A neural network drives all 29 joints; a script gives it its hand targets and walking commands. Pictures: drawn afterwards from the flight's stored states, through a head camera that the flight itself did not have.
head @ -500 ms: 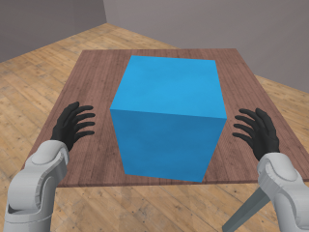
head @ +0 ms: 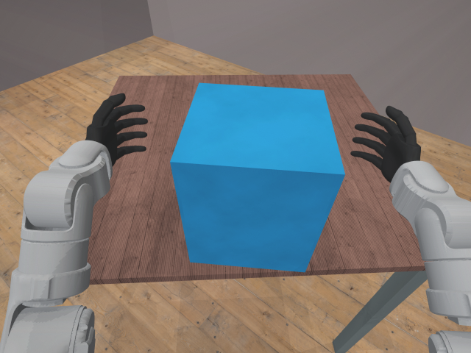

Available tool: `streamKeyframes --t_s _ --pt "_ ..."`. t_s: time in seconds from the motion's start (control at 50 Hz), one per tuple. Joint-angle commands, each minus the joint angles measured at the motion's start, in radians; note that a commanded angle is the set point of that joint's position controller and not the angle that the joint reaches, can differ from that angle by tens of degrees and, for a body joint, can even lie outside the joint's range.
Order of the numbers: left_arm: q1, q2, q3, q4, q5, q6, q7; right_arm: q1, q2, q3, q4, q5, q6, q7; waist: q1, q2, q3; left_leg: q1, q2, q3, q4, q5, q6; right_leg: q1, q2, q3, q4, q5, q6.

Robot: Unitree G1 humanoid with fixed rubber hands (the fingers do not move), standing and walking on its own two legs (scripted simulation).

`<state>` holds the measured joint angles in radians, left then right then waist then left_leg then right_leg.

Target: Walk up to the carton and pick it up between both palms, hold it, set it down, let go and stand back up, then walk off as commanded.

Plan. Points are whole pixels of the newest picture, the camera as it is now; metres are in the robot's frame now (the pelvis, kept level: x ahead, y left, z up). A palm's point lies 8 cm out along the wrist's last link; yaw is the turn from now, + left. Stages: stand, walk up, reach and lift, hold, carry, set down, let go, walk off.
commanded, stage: reach and lift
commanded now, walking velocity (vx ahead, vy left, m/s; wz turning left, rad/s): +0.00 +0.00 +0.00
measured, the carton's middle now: (253, 180) +0.40 -0.03 +0.11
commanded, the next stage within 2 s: none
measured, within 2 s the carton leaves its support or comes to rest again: neither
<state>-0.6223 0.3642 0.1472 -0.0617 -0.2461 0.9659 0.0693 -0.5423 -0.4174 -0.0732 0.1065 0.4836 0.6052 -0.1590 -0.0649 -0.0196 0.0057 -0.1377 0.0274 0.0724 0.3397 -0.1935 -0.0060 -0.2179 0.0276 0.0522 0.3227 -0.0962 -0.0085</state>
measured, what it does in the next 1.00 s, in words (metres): stands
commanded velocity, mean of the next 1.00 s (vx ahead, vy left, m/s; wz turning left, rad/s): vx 0.00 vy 0.00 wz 0.00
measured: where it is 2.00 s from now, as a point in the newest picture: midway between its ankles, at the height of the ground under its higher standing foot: outside the picture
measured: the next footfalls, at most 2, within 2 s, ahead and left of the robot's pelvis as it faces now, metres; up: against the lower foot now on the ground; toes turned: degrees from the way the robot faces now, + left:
none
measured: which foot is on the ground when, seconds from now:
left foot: down 0.00-1.00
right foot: down 0.00-1.00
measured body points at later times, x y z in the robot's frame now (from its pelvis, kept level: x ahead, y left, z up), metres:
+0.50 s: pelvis +0.00 -0.01 +0.00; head +0.02 +0.00 +0.45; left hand +0.45 +0.18 +0.24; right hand +0.43 -0.23 +0.22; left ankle -0.01 +0.12 -0.75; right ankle +0.05 -0.11 -0.75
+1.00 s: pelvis +0.00 +0.00 +0.00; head +0.04 +0.01 +0.45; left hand +0.45 +0.17 +0.14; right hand +0.42 -0.23 +0.12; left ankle -0.01 +0.12 -0.75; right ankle +0.05 -0.11 -0.75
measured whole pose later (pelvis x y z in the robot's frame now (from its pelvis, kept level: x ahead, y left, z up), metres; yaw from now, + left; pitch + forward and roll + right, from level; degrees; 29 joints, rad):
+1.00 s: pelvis +0.00 +0.00 +0.00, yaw +2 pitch +4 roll +0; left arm -0.81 0.32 0.05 0.53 -0.21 0.54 0.08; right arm -0.71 -0.31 -0.06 0.58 0.33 0.35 -0.10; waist -0.10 -0.01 0.00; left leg -0.26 0.02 0.02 0.39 -0.20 -0.01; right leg -0.30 0.03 0.02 0.33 -0.09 -0.01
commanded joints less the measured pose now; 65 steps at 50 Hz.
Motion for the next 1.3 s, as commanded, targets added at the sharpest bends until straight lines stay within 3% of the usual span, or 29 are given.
streamKeyframes --t_s 0.0,0.06,0.14,0.2,0.3,0.34,0.38,0.44,0.46,0.5,0.58,0.6,0.64,0.66,0.7,0.72,0.76,0.78,0.8,0.82,0.84,0.86,0.92,0.96,1.0,1.08,1.18,1.24,1.28 --pt "-0.505 0.176 0.028 -0.091 -0.005 -0.078 0.012 -0.513 -0.214 -0.098 -0.095 0.008 -0.066 0.018 0.000 0.030 -0.484 0.005 -0.018 -0.026 -0.056 0.144 -0.002 0.247 0.035 -0.004 0.015 0.206 0.002" --pt "-0.598 0.224 0.024 0.071 -0.004 -0.096 0.003 -0.605 -0.197 -0.049 0.019 0.016 -0.057 0.029 0.009 -0.002 -0.464 -0.056 -0.020 -0.028 -0.062 0.099 0.015 0.266 0.021 0.005 0.013 0.198 0.005" --pt "-0.633 0.209 -0.015 0.026 -0.026 -0.141 0.014 -0.646 -0.205 -0.072 0.006 0.010 -0.092 0.032 -0.007 0.030 -0.576 -0.013 -0.018 -0.037 -0.042 0.164 0.004 0.295 0.028 -0.001 0.030 0.268 0.005" --pt "-0.760 0.241 -0.021 0.194 -0.032 -0.153 0.017 -0.767 -0.217 -0.066 0.136 -0.001 -0.090 0.050 -0.021 0.025 -0.576 -0.046 -0.018 -0.044 -0.044 0.108 0.003 0.244 0.024 -0.016 0.026 0.218 0.004" --pt "-0.745 0.242 -0.022 0.174 -0.009 -0.184 0.006 -0.760 -0.216 -0.027 0.120 0.029 -0.122 0.037 -0.025 0.038 -0.668 -0.007 -0.033 -0.039 -0.011 0.247 -0.005 0.355 0.023 -0.014 0.052 0.419 0.030" --pt "-0.882 0.283 -0.014 0.267 -0.007 -0.202 0.005 -0.864 -0.223 -0.037 0.164 0.001 -0.122 0.033 -0.029 0.006 -0.662 -0.074 -0.050 -0.046 -0.015 0.173 0.001 0.354 0.009 -0.005 0.054 0.399 0.041" --pt "-0.854 0.267 -0.039 0.268 -0.023 -0.218 0.002 -0.852 -0.212 -0.046 0.182 -0.005 -0.129 0.027 -0.049 0.023 -0.687 -0.053 -0.050 -0.041 -0.021 0.161 -0.001 0.357 0.009 -0.015 0.054 0.401 0.041" --pt "-0.878 0.285 -0.036 0.431 -0.012 -0.258 -0.002 -0.869 -0.166 -0.005 0.282 -0.013 -0.134 0.036 -0.029 -0.011 -0.654 -0.098 -0.051 -0.050 -0.028 0.103 0.015 0.357 -0.008 -0.002 0.050 0.367 0.051" --pt "-0.906 0.251 -0.065 0.455 -0.033 -0.271 -0.003 -0.888 -0.170 -0.013 0.349 -0.009 -0.127 0.039 -0.050 0.026 -0.621 -0.088 -0.044 -0.053 -0.032 0.077 0.011 0.307 -0.008 -0.012 0.038 0.298 0.042" --pt "-0.882 0.228 -0.072 0.428 -0.030 -0.291 -0.007 -0.837 -0.180 -0.003 0.360 -0.003 -0.150 0.042 -0.065 0.057 -0.644 -0.005 -0.041 -0.061 -0.002 0.215 -0.011 0.298 0.004 -0.028 0.041 0.415 0.040" --pt "-0.831 0.216 -0.047 0.549 0.027 -0.310 -0.026 -0.814 -0.184 0.006 0.410 -0.029 -0.179 0.042 -0.053 0.035 -0.604 -0.003 -0.050 -0.057 0.003 0.223 -0.010 0.308 0.015 -0.046 0.035 0.438 0.057" --pt "-0.802 0.195 -0.062 0.422 0.011 -0.323 -0.020 -0.788 -0.177 0.013 0.311 -0.012 -0.200 0.043 -0.060 0.045 -0.674 0.054 -0.044 -0.056 0.014 0.282 -0.014 0.317 0.024 -0.050 0.046 0.488 0.059" --pt "-0.775 0.185 -0.045 0.502 0.042 -0.339 -0.023 -0.748 -0.145 0.026 0.387 -0.006 -0.209 0.052 -0.041 0.052 -0.610 0.026 -0.051 -0.050 -0.001 0.243 -0.016 0.298 0.025 -0.047 0.027 0.422 0.056" --pt "-0.763 0.192 -0.031 0.455 0.039 -0.346 -0.017 -0.758 -0.151 0.025 0.329 -0.001 -0.214 0.053 -0.018 0.048 -0.615 0.023 -0.044 -0.050 0.005 0.267 -0.016 0.291 0.029 -0.050 0.033 0.415 0.051" --pt "-0.730 0.187 -0.013 0.499 0.063 -0.359 -0.027 -0.742 -0.149 -0.003 0.328 -0.047 -0.228 0.048 -0.023 0.003 -0.570 -0.002 -0.050 -0.052 0.002 0.234 -0.003 0.312 0.030 -0.037 0.032 0.410 0.053" --pt "-0.712 0.164 -0.036 0.378 0.046 -0.375 -0.023 -0.715 -0.144 -0.004 0.276 -0.051 -0.242 0.047 -0.044 0.030 -0.608 0.030 -0.051 -0.049 0.005 0.270 -0.010 0.321 0.030 -0.041 0.037 0.452 0.062" --pt "-0.793 0.178 -0.053 0.356 0.037 -0.403 -0.015 -0.759 -0.126 -0.020 0.251 -0.056 -0.257 0.049 -0.049 0.044 -0.630 0.027 -0.053 -0.048 0.010 0.252 -0.018 0.300 0.032 -0.054 0.041 0.414 0.062" --pt "-0.768 0.169 -0.046 0.420 0.043 -0.416 -0.014 -0.734 -0.126 -0.031 0.293 -0.078 -0.260 0.056 -0.041 0.034 -0.582 0.027 -0.046 -0.052 0.004 0.199 -0.012 0.258 0.031 -0.051 0.030 0.346 0.060" --pt "-0.755 0.174 -0.051 0.319 0.029 -0.429 0.001 -0.724 -0.109 -0.009 0.209 -0.059 -0.276 0.058 -0.018 0.048 -0.656 0.035 -0.044 -0.057 0.008 0.242 -0.014 0.273 0.032 -0.052 0.043 0.371 0.059" --pt "-0.777 0.186 -0.029 0.427 0.033 -0.445 -0.003 -0.752 -0.108 -0.039 0.286 -0.102 -0.268 0.059 -0.028 0.031 -0.611 -0.011 -0.047 -0.058 0.002 0.146 -0.001 0.244 0.025 -0.041 0.029 0.292 0.051" --pt "-0.772 0.155 -0.054 0.332 0.014 -0.456 0.008 -0.741 -0.105 -0.043 0.209 -0.121 -0.282 0.058 -0.034 0.034 -0.660 0.021 -0.043 -0.057 0.009 0.197 -0.009 0.247 0.033 -0.052 0.052 0.341 0.055" --pt "-0.741 0.157 -0.048 0.368 0.011 -0.471 0.009 -0.733 -0.076 -0.012 0.204 -0.119 -0.293 0.064 -0.002 0.015 -0.678 0.016 -0.039 -0.058 0.023 0.237 -0.003 0.261 0.030 -0.050 0.053 0.369 0.054" --pt "-0.708 0.119 -0.048 0.428 0.039 -0.485 0.011 -0.658 -0.089 -0.052 0.311 -0.156 -0.310 0.063 -0.050 0.046 -0.641 0.083 -0.030 -0.068 0.034 0.252 -0.027 0.181 0.039 -0.072 0.027 0.298 0.043" --pt "-0.682 0.105 -0.059 0.344 0.039 -0.502 0.016 -0.634 -0.066 -0.045 0.238 -0.166 -0.335 0.059 -0.044 0.064 -0.697 0.106 -0.030 -0.075 0.050 0.324 -0.029 0.216 0.040 -0.070 0.042 0.368 0.043" --pt "-0.737 0.093 -0.069 0.373 0.052 -0.519 0.018 -0.669 -0.062 -0.080 0.287 -0.207 -0.360 0.059 -0.075 0.080 -0.724 0.106 -0.036 -0.071 0.073 0.330 -0.039 0.182 0.034 -0.078 0.040 0.356 0.048" --pt "-0.700 0.070 -0.067 0.472 0.043 -0.548 0.026 -0.665 -0.036 -0.059 0.277 -0.222 -0.387 0.065 -0.034 0.034 -0.692 0.040 -0.033 -0.069 0.059 0.251 -0.020 0.166 0.034 -0.072 0.047 0.323 0.051" --pt "-0.670 0.052 -0.056 0.476 0.074 -0.580 0.024 -0.616 -0.014 -0.024 0.297 -0.204 -0.412 0.056 -0.023 0.030 -0.710 0.051 -0.034 -0.068 0.063 0.322 -0.026 0.227 0.038 -0.073 0.055 0.383 0.052" --pt "-0.660 0.063 -0.042 0.440 0.086 -0.581 0.017 -0.607 0.001 -0.016 0.276 -0.215 -0.416 0.036 -0.034 0.026 -0.690 0.018 -0.044 -0.056 0.043 0.294 -0.012 0.278 0.026 -0.059 0.057 0.433 0.055" --pt "-0.698 0.061 -0.045 0.514 0.082 -0.590 0.014 -0.648 0.027 -0.008 0.312 -0.216 -0.410 0.025 -0.027 -0.001 -0.640 -0.032 -0.051 -0.051 0.020 0.183 0.004 0.271 0.018 -0.049 0.053 0.352 0.056"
